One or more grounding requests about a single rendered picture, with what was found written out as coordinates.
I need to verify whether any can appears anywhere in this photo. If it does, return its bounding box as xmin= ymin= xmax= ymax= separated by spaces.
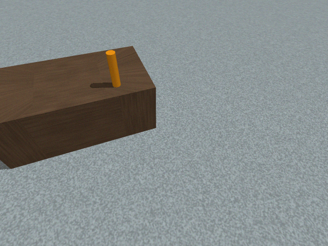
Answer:
xmin=106 ymin=50 xmax=121 ymax=87

